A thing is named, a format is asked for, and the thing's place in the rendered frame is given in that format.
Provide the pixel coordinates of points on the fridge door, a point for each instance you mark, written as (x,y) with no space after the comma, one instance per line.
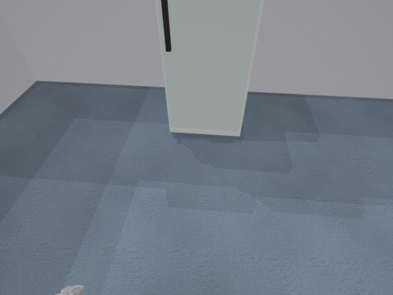
(207,68)

